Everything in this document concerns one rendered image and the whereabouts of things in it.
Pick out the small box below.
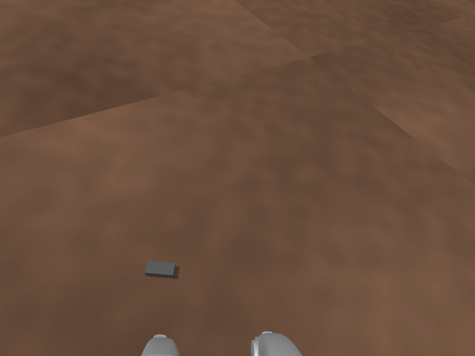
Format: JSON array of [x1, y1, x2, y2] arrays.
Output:
[[145, 260, 176, 278]]

